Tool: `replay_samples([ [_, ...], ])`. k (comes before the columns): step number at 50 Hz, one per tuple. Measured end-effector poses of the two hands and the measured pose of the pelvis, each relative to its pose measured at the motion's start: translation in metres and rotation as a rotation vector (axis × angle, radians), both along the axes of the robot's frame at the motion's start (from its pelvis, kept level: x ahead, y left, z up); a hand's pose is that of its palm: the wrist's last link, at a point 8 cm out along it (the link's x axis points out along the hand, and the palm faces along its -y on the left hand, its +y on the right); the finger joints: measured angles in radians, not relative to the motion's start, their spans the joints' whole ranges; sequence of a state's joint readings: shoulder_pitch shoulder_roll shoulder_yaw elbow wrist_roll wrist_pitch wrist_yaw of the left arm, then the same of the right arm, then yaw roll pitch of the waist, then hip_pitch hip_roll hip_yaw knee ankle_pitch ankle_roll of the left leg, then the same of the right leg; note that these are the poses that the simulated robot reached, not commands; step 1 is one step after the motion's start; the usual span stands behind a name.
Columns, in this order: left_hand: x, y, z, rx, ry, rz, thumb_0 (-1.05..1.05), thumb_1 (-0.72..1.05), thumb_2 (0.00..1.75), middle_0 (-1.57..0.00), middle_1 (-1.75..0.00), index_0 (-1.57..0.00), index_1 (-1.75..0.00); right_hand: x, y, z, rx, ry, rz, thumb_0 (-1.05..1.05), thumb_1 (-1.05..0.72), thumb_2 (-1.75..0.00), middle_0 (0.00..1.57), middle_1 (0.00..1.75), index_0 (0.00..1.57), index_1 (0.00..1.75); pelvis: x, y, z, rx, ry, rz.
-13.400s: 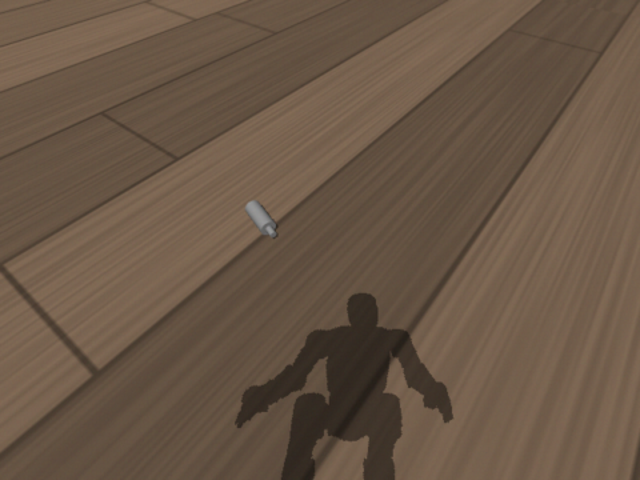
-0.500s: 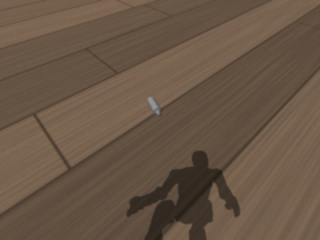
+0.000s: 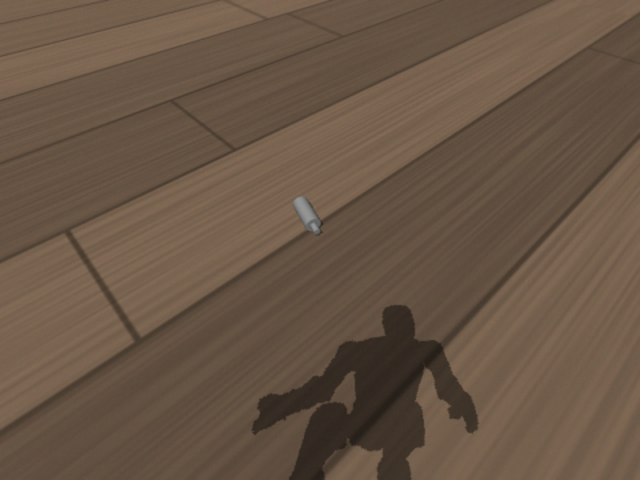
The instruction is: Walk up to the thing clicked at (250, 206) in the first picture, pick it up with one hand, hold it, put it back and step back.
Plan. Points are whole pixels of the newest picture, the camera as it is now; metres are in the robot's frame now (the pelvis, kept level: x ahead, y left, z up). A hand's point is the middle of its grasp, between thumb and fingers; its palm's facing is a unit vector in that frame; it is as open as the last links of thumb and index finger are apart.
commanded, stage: stand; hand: left
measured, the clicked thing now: (308, 216) +1.27 +0.04 -0.74
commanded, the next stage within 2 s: walk up in 0.32 s
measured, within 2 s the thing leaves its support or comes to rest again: neither
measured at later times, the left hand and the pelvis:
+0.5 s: hand out of the picture +0.09 +0.27 -0.14, palm faces -0.19 -0.89 -0.41, open 7.4 cm; pelvis +0.01 +0.00 -0.01, yaw -10 degrees
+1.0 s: hand (156, 345) +0.36 +0.29 -0.15, palm faces -0.40 -0.76 -0.52, open 7.4 cm; pelvis +0.22 +0.02 -0.03, yaw -26 degrees
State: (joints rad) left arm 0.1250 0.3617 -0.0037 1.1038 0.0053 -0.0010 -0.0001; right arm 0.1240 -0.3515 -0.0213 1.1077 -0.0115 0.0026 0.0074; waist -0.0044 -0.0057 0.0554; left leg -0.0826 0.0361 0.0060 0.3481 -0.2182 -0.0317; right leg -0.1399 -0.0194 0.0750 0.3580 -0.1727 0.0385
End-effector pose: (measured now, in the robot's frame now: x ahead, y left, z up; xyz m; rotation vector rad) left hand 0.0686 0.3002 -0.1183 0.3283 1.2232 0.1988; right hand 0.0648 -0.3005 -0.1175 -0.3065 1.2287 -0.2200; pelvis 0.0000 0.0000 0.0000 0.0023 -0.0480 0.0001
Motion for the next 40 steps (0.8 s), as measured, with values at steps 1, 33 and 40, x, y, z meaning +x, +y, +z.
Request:
replay_samples([
  [1,0.000,0.000,0.000,0.000,0.000,0.001,0.00,0.90,0.90,-0.20,-0.30,-0.20,-0.30,0.000,0.000,0.000,0.000,0.001,0.000,0.01,-0.90,-0.89,0.20,0.30,0.20,0.30,0.000,0.000,0.000,0.000,0.000,0.000],
  [33,0.096,0.015,0.029,0.226,-0.059,-0.201,0.00,0.90,0.90,-0.20,-0.30,-0.20,-0.30,-0.007,-0.078,-0.040,-0.005,-0.111,-0.198,0.01,-0.91,-0.89,0.20,0.30,0.20,0.30,0.053,-0.029,-0.041,-0.022,-0.002,-0.259],
  [40,0.135,0.003,0.039,0.209,-0.004,-0.259,0.00,0.90,0.90,-0.20,-0.30,-0.21,-0.30,0.053,-0.056,-0.021,0.052,-0.209,-0.207,0.01,-0.91,-0.89,0.20,0.30,0.20,0.30,0.106,-0.021,-0.021,-0.040,-0.013,-0.350],
])
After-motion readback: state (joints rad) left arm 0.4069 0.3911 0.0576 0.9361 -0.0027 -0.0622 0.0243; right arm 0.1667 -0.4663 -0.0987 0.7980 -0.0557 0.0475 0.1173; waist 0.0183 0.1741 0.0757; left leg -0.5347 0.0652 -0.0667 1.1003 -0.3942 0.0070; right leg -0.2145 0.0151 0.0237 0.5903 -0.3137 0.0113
